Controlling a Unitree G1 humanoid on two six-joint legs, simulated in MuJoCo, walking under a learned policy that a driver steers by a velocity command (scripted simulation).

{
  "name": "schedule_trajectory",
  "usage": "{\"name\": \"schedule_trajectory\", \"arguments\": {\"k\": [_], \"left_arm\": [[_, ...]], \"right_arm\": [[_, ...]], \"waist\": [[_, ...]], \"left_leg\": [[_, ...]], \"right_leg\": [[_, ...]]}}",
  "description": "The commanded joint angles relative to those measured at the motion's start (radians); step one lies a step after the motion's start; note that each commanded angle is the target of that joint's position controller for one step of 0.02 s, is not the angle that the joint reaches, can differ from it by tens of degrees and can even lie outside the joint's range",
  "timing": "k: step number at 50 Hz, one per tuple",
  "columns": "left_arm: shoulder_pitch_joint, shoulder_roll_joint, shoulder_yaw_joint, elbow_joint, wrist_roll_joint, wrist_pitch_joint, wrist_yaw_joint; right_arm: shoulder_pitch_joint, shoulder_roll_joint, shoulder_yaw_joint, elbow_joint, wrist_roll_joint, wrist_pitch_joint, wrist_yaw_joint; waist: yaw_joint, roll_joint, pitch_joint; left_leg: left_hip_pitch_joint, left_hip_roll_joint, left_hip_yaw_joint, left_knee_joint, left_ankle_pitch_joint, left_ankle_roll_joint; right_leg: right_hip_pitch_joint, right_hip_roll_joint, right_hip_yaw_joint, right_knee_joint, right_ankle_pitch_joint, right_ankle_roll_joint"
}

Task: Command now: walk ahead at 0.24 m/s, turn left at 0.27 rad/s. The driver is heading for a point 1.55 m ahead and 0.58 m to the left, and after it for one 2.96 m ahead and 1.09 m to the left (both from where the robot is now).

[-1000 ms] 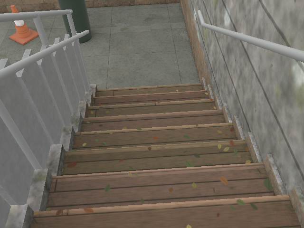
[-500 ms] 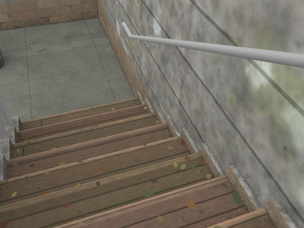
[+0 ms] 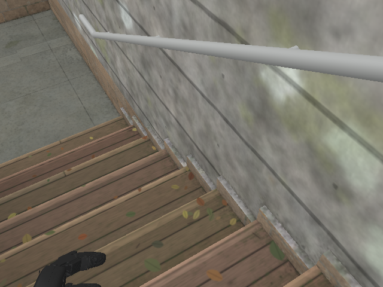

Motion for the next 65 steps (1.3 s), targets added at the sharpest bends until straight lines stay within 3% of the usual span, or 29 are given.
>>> {"name": "schedule_trajectory", "arguments": {"k": [1, 2, 3, 4, 5, 6, 7, 8, 10, 15, 20, 23, 26, 27, 28, 29, 30, 33, 36, 38, 48, 52, 54, 55, 56, 57, 58, 62, 65], "left_arm": [[0.377, 0.072, 0.013, 0.107, 0.028, -0.002, 0.037], [0.548, 0.139, 0.039, 0.166, 0.048, -0.015, 0.043], [0.643, 0.211, 0.045, 0.173, 0.056, -0.025, 0.032], [0.610, 0.232, 0.051, 0.174, 0.025, -0.040, 0.006], [0.523, 0.144, 0.038, 0.098, -0.010, -0.030, -0.012], [0.439, 0.148, 0.050, 0.066, -0.010, -0.029, 0.004], [0.350, 0.128, 0.047, 0.019, 0.000, -0.023, 0.035], [0.325, 0.093, 0.030, -0.012, -0.005, -0.026, 0.050], [0.388, 0.130, 0.037, 0.028, 0.006, -0.039, 0.071], [0.348, 0.115, 0.012, 0.002, 0.002, -0.009, 0.082], [0.286, 0.152, 0.016, -0.054, 0.014, 0.044, 0.088], [0.279, 0.211, 0.034, -0.084, 0.029, 0.063, 0.090], [0.333, 0.206, 0.046, -0.085, 0.028, 0.115, 0.102], [0.344, 0.169, 0.046, -0.101, 0.020, 0.125, 0.083], [0.350, 0.050, 0.019, -0.155, 0.024, 0.133, 0.069], [0.108, 0.116, 0.021, -0.257, 0.041, 0.114, 0.067], [0.103, 0.106, 0.012, -0.266, 0.013, 0.088, 0.073], [0.246, 0.155, 0.028, -0.193, 0.040, 0.092, 0.078], [0.210, 0.112, 0.021, -0.224, 0.040, 0.126, 0.064], [0.159, 0.064, -0.001, -0.259, 0.039, 0.123, 0.073], [0.075, 0.088, -0.028, -0.340, 0.016, 0.104, 0.057], [0.141, 0.064, -0.043, -0.314, -0.016, 0.080, 0.066], [0.282, 0.039, -0.042, -0.259, -0.025, 0.079, 0.064], [0.330, 0.050, -0.035, -0.242, -0.009, 0.072, 0.069], [0.394, 0.093, -0.031, -0.237, 0.005, 0.060, 0.071], [0.516, 0.255, 0.005, -0.216, 0.026, 0.059, 0.068], [0.580, 0.248, 0.024, -0.144, 0.029, 0.055, 0.071], [0.405, 0.138, -0.010, -0.134, 0.010, 0.032, 0.057], [0.422, 0.096, -0.013, -0.093, -0.004, 0.025, 0.037]], "right_arm": [[-0.016, -0.164, -0.038, -0.013, 0.004, 0.038, -0.025], [0.024, -0.155, -0.044, 0.007, 0.017, 0.056, -0.030], [0.057, -0.121, -0.058, 0.024, 0.041, 0.068, -0.033], [0.277, -0.043, -0.038, 0.007, 0.101, 0.072, -0.032], [0.212, -0.085, -0.032, 0.016, 0.070, 0.079, -0.032], [0.099, -0.064, -0.022, -0.018, 0.041, 0.100, -0.030], [-0.043, -0.105, -0.031, -0.073, -0.004, 0.120, -0.024], [-0.132, -0.163, -0.045, -0.106, -0.045, 0.125, -0.001], [-0.251, -0.128, -0.048, -0.167, -0.049, 0.141, 0.006], [-0.371, -0.082, -0.039, -0.285, -0.016, 0.186, 0.028], [-0.571, -0.113, -0.021, -0.419, -0.016, 0.217, 0.043], [-0.582, -0.129, -0.018, -0.446, 0.017, 0.203, 0.058], [-0.429, -0.121, -0.030, -0.385, 0.044, 0.172, 0.059], [-0.349, -0.155, -0.045, -0.351, 0.042, 0.151, 0.060], [-0.319, -0.232, -0.043, -0.390, 0.029, 0.130, 0.063], [-0.225, -0.386, -0.086, -0.399, 0.015, 0.127, 0.049], [-0.281, -0.361, -0.080, -0.385, -0.022, 0.123, 0.018], [-0.506, -0.267, -0.056, -0.441, 0.002, 0.144, 0.010], [-0.451, -0.224, -0.054, -0.440, 0.028, 0.133, 0.021], [-0.380, -0.234, -0.059, -0.435, 0.011, 0.130, 0.011], [-0.375, -0.268, -0.081, -0.493, -0.010, 0.155, 0.016], [-0.409, -0.265, -0.077, -0.488, -0.005, 0.153, 0.033], [-0.441, -0.225, -0.066, -0.488, 0.012, 0.149, 0.033], [-0.415, -0.183, -0.054, -0.479, 0.009, 0.143, 0.031], [-0.383, -0.107, -0.042, -0.477, 0.012, 0.137, 0.033], [-0.466, -0.148, -0.054, -0.547, 0.021, 0.116, 0.034], [-0.582, -0.247, -0.084, -0.529, 0.002, 0.099, 0.029], [-0.449, -0.191, -0.073, -0.396, -0.016, 0.121, 0.050], [-0.449, -0.175, -0.072, -0.353, -0.008, 0.130, 0.070]], "waist": [[0.190, 0.025, 0.003], [0.260, -0.033, -0.086], [0.273, -0.107, -0.186], [0.129, -0.141, -0.388], [0.157, -0.078, -0.410], [0.179, -0.155, -0.351], [0.171, -0.123, -0.322], [0.162, -0.027, -0.222], [0.163, -0.066, -0.125], [0.119, -0.089, -0.189], [0.157, -0.121, -0.107], [0.172, -0.136, -0.050], [0.161, 0.007, -0.033], [0.129, 0.176, -0.014], [0.177, 0.399, 0.006], [0.017, 0.320, 0.001], [0.096, 0.239, 0.044], [0.236, 0.202, -0.041], [0.231, 0.111, -0.117], [0.196, 0.094, -0.126], [0.115, 0.206, -0.111], [0.141, 0.209, -0.108], [0.217, 0.170, -0.103], [0.230, 0.109, -0.073], [0.232, -0.071, -0.085], [0.282, -0.211, -0.031], [0.333, -0.075, 0.077], [0.162, -0.102, 0.060], [0.141, -0.107, 0.044]], "left_leg": [[-0.266, 0.040, -0.071, 0.331, 0.727, 0.088], [-0.405, -0.004, -0.056, 0.619, 0.454, 0.074], [-0.599, -0.134, -0.021, 1.026, -0.165, 0.042], [-0.794, -0.064, -0.081, 1.119, -0.177, 0.014], [-0.805, 0.035, -0.069, 0.955, -0.014, 0.025], [-0.837, 0.057, -0.017, 0.994, 0.082, 0.024], [-0.809, 0.068, 0.035, 1.053, 0.167, 0.021], [-0.695, 0.085, 0.029, 0.864, 0.356, 0.018], [-0.698, 0.080, 0.003, 0.838, 0.420, 0.008], [-0.622, 0.030, 0.042, 0.529, 0.668, -0.016], [-0.548, 0.026, 0.086, 0.266, 0.632, -0.003], [-0.413, 0.010, 0.129, 0.065, 0.458, 0.042], [-0.198, -0.014, 0.143, -0.228, 0.373, 0.079], [-0.099, 0.049, -0.027, -0.467, 0.420, 0.105], [0.015, 0.360, -0.526, -0.397, 0.603, 0.163], [-0.039, 0.460, -0.741, -0.593, 0.969, 0.273], [-0.114, 0.424, -0.621, -0.554, 1.048, 0.278], [-0.292, 0.221, -0.285, -0.469, 1.117, 0.223], [-0.299, 0.180, -0.294, -0.425, 1.052, 0.200], [-0.223, 0.181, -0.354, -0.404, 0.974, 0.219], [-0.225, 0.156, -0.497, -0.461, 0.705, 0.240], [-0.305, 0.143, -0.501, -0.447, 0.879, 0.235], [-0.438, 0.093, -0.476, -0.433, 0.639, 0.177], [-0.576, 0.037, -0.453, -0.386, 0.399, 0.136], [-0.715, -0.079, -0.300, -0.094, 0.206, 0.080], [-1.014, -0.217, -0.232, -0.001, 0.130, 0.048], [-1.159, -0.177, -0.286, 0.055, 0.267, 0.041], [-0.830, -0.136, -0.206, 0.229, 0.614, -0.001], [-0.789, -0.110, -0.161, 0.271, 0.730, 0.001]], "right_leg": [[0.516, -0.010, -0.057, -0.219, 0.162, 0.031], [0.765, -0.067, -0.052, -0.174, 0.272, 0.039], [0.948, -0.209, 0.016, 0.103, 0.791, 0.006], [1.207, -0.441, 0.142, 0.357, 1.116, -0.096], [1.083, -0.419, 0.149, 0.290, 0.747, -0.124], [0.906, -0.421, 0.188, 0.154, 0.216, -0.227], [0.696, -0.415, 0.263, 0.031, -0.161, -0.293], [0.453, -0.379, 0.172, -0.070, -0.295, -0.302], [0.289, -0.379, 0.112, -0.033, -0.045, -0.307], [0.255, -0.308, -0.027, -0.015, -0.051, -0.237], [0.176, -0.267, -0.077, -0.095, -0.804, -0.163], [0.149, -0.283, -0.098, -0.089, -0.970, -0.139], [0.106, -0.263, -0.147, 0.094, -1.001, -0.078], [-0.010, -0.203, -0.229, 0.342, -1.098, 0.000], [-0.418, -0.066, -0.255, 0.785, -1.385, 0.069], [-0.577, 0.074, -0.043, 0.783, -1.323, 0.102], [-0.513, 0.052, 0.039, 0.809, -1.172, 0.096], [-0.278, 0.071, -0.033, 0.893, -0.869, 0.099], [-0.267, 0.096, -0.034, 1.016, -0.815, 0.103], [-0.379, 0.112, -0.033, 1.074, -0.823, 0.098], [-0.156, 0.139, 0.002, 0.610, -0.871, 0.063], [0.119, 0.140, -0.006, 0.405, -0.963, 0.036], [0.391, 0.134, -0.046, 0.141, -0.864, 0.017], [0.544, 0.107, -0.009, 0.071, -0.903, 0.017], [0.667, -0.072, 0.243, -0.028, -1.157, -0.002], [0.740, -0.262, 0.626, -0.125, -1.307, -0.086], [0.681, -0.248, 0.704, -0.172, -1.436, -0.090], [0.307, -0.099, 0.363, -0.227, -1.223, -0.060], [0.260, -0.070, 0.293, -0.229, -1.086, -0.117]]}}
